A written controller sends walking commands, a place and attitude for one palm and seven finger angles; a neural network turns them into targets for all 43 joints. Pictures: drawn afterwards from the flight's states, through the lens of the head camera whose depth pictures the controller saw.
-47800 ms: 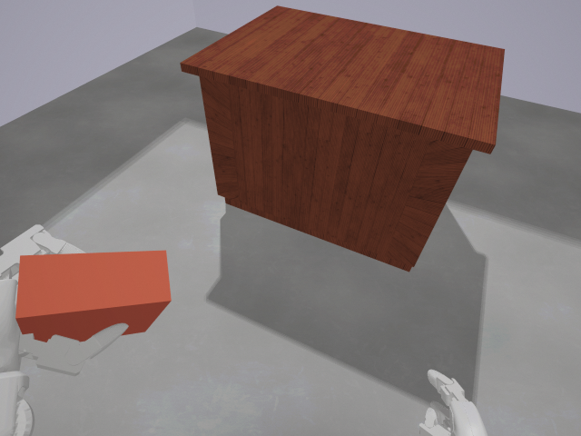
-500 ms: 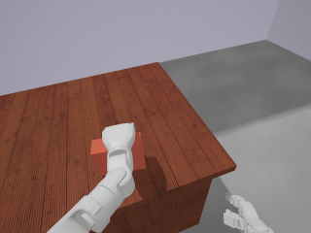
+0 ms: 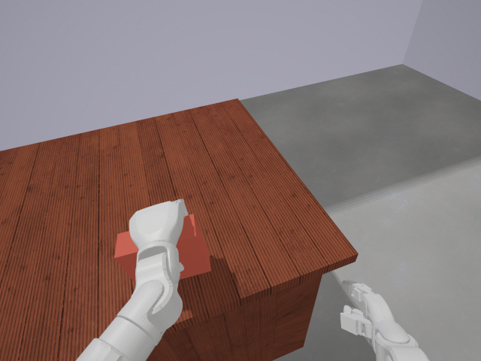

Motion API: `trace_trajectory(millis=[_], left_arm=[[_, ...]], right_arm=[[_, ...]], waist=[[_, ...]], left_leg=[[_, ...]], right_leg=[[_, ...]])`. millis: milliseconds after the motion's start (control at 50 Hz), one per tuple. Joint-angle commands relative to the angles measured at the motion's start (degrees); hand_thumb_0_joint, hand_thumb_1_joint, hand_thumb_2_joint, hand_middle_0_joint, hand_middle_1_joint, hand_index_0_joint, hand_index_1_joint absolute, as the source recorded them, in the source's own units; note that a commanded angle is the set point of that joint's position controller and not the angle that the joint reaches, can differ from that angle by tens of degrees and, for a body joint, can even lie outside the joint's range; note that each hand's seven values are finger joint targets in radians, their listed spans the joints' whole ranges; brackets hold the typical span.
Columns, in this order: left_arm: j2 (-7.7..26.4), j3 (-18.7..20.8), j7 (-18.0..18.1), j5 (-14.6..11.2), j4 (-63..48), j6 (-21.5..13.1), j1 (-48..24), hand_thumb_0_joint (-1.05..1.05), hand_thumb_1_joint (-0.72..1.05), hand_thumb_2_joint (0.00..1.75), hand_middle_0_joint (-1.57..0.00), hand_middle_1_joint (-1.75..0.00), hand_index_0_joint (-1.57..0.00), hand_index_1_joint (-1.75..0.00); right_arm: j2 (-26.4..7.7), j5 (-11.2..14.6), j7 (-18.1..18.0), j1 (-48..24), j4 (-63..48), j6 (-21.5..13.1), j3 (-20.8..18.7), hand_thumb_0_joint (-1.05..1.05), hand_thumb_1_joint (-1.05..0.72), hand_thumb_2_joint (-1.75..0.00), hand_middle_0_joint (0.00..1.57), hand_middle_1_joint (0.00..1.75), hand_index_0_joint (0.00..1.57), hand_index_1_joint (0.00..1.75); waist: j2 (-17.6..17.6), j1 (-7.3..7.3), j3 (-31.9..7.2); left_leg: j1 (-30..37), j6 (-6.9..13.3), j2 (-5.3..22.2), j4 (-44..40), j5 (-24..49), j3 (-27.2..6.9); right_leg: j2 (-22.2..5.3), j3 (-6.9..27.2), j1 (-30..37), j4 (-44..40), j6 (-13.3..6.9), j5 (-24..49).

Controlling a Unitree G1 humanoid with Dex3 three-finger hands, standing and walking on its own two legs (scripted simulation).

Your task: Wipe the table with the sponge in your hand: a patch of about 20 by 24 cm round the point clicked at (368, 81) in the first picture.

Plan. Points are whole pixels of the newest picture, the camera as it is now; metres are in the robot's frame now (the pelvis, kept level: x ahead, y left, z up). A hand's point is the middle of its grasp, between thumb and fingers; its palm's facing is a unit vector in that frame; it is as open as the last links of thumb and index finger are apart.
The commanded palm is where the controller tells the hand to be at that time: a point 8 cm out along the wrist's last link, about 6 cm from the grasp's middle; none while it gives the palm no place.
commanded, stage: slide back across to the middle lane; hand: left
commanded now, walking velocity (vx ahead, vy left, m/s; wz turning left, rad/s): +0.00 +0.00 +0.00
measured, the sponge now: (169, 258) +0.30 +0.18 +0.00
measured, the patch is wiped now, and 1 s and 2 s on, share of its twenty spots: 0.90 0.90 0.90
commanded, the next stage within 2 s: wipe forward along the middle lane in 0.26 s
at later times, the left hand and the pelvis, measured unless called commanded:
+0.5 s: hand (143, 252) +0.28 +0.22 +0.04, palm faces -0.02 -0.11 -0.99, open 9.6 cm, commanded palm +0.26 +0.22 +0.09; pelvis -0.01 +0.01 +0.00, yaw +1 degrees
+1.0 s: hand (136, 234) +0.32 +0.25 +0.04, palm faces -0.04 -0.08 -1.00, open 9.6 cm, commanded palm +0.30 +0.25 +0.08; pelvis -0.01 +0.01 +0.00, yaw +1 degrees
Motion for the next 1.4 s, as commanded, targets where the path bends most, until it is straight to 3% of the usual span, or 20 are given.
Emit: trace_trajectory(millis=[0,140,180,260,280,320,380,440,480,600,620,820,880,960,980,1040,1080,1280,1320,1380], left_arm=[[6.9,6.5,0.4,1.5,-9.2,-0.8,-9.2,0.00,0.10,1.30,-1.20,-1.60,-1.20,-1.60],[8.0,7.7,0.1,1.5,-10.4,-2.3,-6.7,0.00,0.10,1.30,-1.20,-1.60,-1.20,-1.60],[11.0,11.0,0.2,1.5,-11.1,-2.7,-7.0,0.00,0.10,1.30,-1.20,-1.60,-1.20,-1.60],[9.7,9.4,-0.1,1.9,-10.5,-3.2,-6.5,0.00,0.10,1.30,-1.20,-1.60,-1.20,-1.60],[12.2,12.2,-0.1,2.1,-11.5,-3.7,-6.3,0.00,0.10,1.30,-1.20,-1.60,-1.20,-1.60],[9.0,9.1,-0.4,1.7,-11.2,-4.1,-5.0,0.00,0.10,1.30,-1.20,-1.60,-1.20,-1.60],[11.2,11.1,-0.6,2.2,-9.9,-4.6,-9.3,0.00,0.10,1.30,-1.20,-1.60,-1.20,-1.60],[9.1,8.9,-0.6,2.4,-6.7,-5.3,-12.4,0.00,0.10,1.30,-1.20,-1.60,-1.20,-1.60],[12.1,12.1,-0.4,2.4,-5.4,-5.8,-14.5,0.00,0.10,1.30,-1.20,-1.60,-1.20,-1.60],[11.4,13.0,0.2,1.7,0.3,-7.7,-15.4,0.00,0.10,1.30,-1.20,-1.60,-1.20,-1.60],[9.5,11.3,0.1,1.5,1.0,-7.8,-14.9,0.00,0.10,1.30,-1.20,-1.60,-1.20,-1.60],[11.0,12.8,-0.3,1.9,6.6,-9.4,-16.8,0.00,0.10,1.30,-1.20,-1.60,-1.20,-1.60],[14.0,15.8,0.1,1.8,7.9,-10.1,-17.4,0.00,0.10,1.30,-1.20,-1.60,-1.20,-1.60],[13.8,14.4,0.3,2.2,12.4,-10.6,-22.7,0.00,0.10,1.30,-1.20,-1.60,-1.20,-1.60],[16.0,16.2,0.3,2.2,12.2,-10.8,-24.9,0.00,0.10,1.30,-1.20,-1.60,-1.20,-1.60],[13.7,13.8,0.3,2.7,15.2,-11.4,-26.6,0.00,0.10,1.30,-1.20,-1.60,-1.20,-1.60],[17.2,17.1,0.4,2.3,15.7,-12.2,-27.0,0.00,0.10,1.30,-1.20,-1.60,-1.20,-1.60],[18.2,17.2,1.6,3.2,22.4,-15.8,-34.6,0.00,0.10,1.30,-1.20,-1.60,-1.20,-1.60],[15.7,14.6,2.2,3.7,24.8,-16.3,-37.1,0.00,0.10,1.30,-1.20,-1.60,-1.20,-1.60],[18.3,16.9,2.7,3.5,26.4,-17.3,-40.5,0.00,0.10,1.30,-1.20,-1.60,-1.20,-1.60]], right_arm=[[-4.9,0.3,-0.4,-13.3,-10.4,-3.5,-1.6,0.00,-0.90,-0.90,0.20,0.30,0.20,0.30],[-5.3,0.2,-0.9,-13.0,-10.2,-5.0,-1.8,0.00,-0.90,-0.90,0.20,0.30,0.20,0.30],[-5.7,0.0,-1.2,-13.2,-9.9,-5.2,-1.9,0.00,-0.90,-0.90,0.20,0.30,0.20,0.30],[-5.5,0.1,-1.6,-12.6,-9.8,-5.8,-1.9,0.00,-0.90,-0.90,0.20,0.30,0.20,0.30],[-5.7,0.0,-1.7,-12.7,-9.8,-5.9,-2.1,0.00,-0.90,-0.90,0.20,0.30,0.20,0.30],[-5.3,0.0,-1.7,-12.2,-10.2,-6.2,-2.0,0.00,-0.90,-0.90,0.20,0.30,0.20,0.30],[-5.8,-0.1,-2.3,-11.7,-9.4,-6.3,-2.0,0.00,-0.90,-0.90,0.20,0.30,0.20,0.30],[-5.8,-0.1,-3.0,-10.4,-8.6,-6.7,-2.0,0.00,-0.90,-0.90,0.20,0.30,0.20,0.30],[-6.1,-0.2,-3.6,-9.9,-8.3,-6.7,-1.9,0.00,-0.90,-0.90,0.20,0.30,0.20,0.30],[-6.2,-0.3,-4.8,-8.0,-7.5,-6.9,-2.0,0.00,-0.90,-0.90,0.20,0.30,0.20,0.30],[-6.1,-0.2,-4.7,-7.8,-7.8,-7.1,-2.0,0.00,-0.90,-0.90,0.20,0.30,0.20,0.30],[-7.0,-0.2,-5.2,-4.8,-7.5,-7.1,-2.4,0.00,-0.90,-0.90,0.20,0.30,0.20,0.30],[-7.4,-0.2,-5.5,-4.2,-7.3,-7.2,-2.7,0.00,-0.90,-0.90,0.20,0.30,0.20,0.30],[-7.5,0.0,-6.2,-3.1,-6.4,-7.0,-2.6,0.00,-0.90,-0.90,0.20,0.30,0.20,0.30],[-7.7,0.0,-6.5,-3.1,-6.4,-6.9,-2.5,0.00,-0.90,-0.90,0.20,0.30,0.20,0.30],[-7.5,0.0,-6.6,-1.8,-6.1,-7.0,-2.7,0.00,-0.90,-0.90,0.20,0.30,0.20,0.30],[-7.6,0.0,-6.8,-1.6,-6.3,-7.0,-2.7,0.00,-0.90,-0.90,0.20,0.30,0.20,0.30],[-7.8,0.1,-7.0,1.2,-5.7,-7.3,-2.8,0.00,-0.90,-0.90,0.20,0.30,0.20,0.30],[-7.7,-0.1,-6.9,2.6,-4.9,-7.3,-3.1,0.00,-0.90,-0.90,0.20,0.30,0.20,0.30],[-7.9,0.0,-7.0,3.2,-4.6,-7.6,-3.1,0.00,-0.90,-0.90,0.20,0.30,0.20,0.30]], waist=[[-6.4,1.17,-11.2],[-7.2,0.94,-8.4],[-6.7,1.43,-8.4],[-6.6,1.21,-7.6],[-5.4,1.70,-8.6],[-6.8,1.24,-7.9],[-6.0,0.46,-6.4],[-7.9,-0.55,-5.8],[-7.1,-0.06,-7.1],[-7.9,-0.27,-11.0],[-8.3,-0.52,-10.4],[-9.6,-1.34,-9.9],[-9.0,-0.85,-10.9],[-10.2,-2.28,-8.5],[-8.6,-1.88,-9.2],[-7.7,-2.52,-9.8],[-6.9,-1.81,-12.2],[-6.5,-3.40,-11.7],[-6.7,-4.64,-10.7],[-6.8,-4.44,-12.7]], left_leg=[[-0.1,2.3,-1.8,-1.7,13.4,-1.5],[-0.4,2.4,-1.8,-2.1,11.3,-1.5],[-0.2,2.5,-1.9,-2.6,10.7,-2.1],[0.0,2.5,-1.8,-2.8,9.9,-1.9],[0.4,2.6,-1.8,-3.0,10.6,-2.5],[0.3,2.7,-1.7,-2.8,10.4,-2.2],[0.2,2.6,-1.6,-3.2,8.6,-2.6],[-0.3,2.7,-1.5,-2.9,7.6,-2.2],[-0.5,2.6,-1.6,-3.2,7.3,-2.4],[-1.5,2.3,-1.8,-1.9,9.7,-1.7],[-1.8,2.3,-1.8,-1.7,10.0,-1.5],[-4.2,2.2,-1.7,-0.4,10.8,-1.6],[-4.6,2.2,-1.7,-0.4,10.6,-1.7],[-6.1,2.3,-1.6,-0.5,6.8,-1.2],[-6.2,2.2,-1.6,-1.2,6.2,-1.7],[-5.9,2.3,-1.5,-0.6,6.3,-1.1],[-6.3,2.2,-1.6,-0.7,6.9,-1.4],[-8.4,2.2,-1.1,-0.7,4.4,-1.9],[-8.2,2.4,-0.9,0.0,3.5,-1.6],[-8.8,2.3,-0.7,-0.2,3.7,-1.9]], right_leg=[[-2.2,5.2,9.3,-3.1,-1.2,16.5],[-2.1,5.6,7.5,-4.6,-0.9,13.5],[-1.8,6.7,7.3,-5.3,-1.3,11.6],[-2.0,5.2,6.4,-5.3,-1.0,9.3],[-1.7,6.0,6.8,-5.1,-1.5,9.8],[-1.9,4.6,6.3,-5.0,-1.1,9.5],[-1.6,5.5,4.1,-6.1,-1.3,6.7],[-1.8,4.5,3.0,-6.2,-0.9,6.3],[-1.7,4.8,3.5,-5.8,-1.1,6.6],[-2.4,3.8,5.7,-4.3,-0.7,12.6],[-2.5,3.7,5.2,-4.1,-0.6,13.9],[-2.7,3.3,3.8,-3.3,-0.4,17.4],[-2.7,3.8,3.8,-3.2,-0.6,17.3],[-2.9,3.4,1.2,-4.5,0.0,11.6],[-2.8,3.6,1.1,-4.6,-0.3,9.9],[-3.0,2.5,0.5,-4.4,-0.1,9.6],[-3.0,3.2,2.2,-4.3,-0.3,10.7],[-3.0,1.7,-1.5,-4.3,-0.1,5.5],[-3.0,1.1,-3.8,-4.3,0.2,4.2],[-3.0,1.0,-3.3,-3.9,0.1,4.4]])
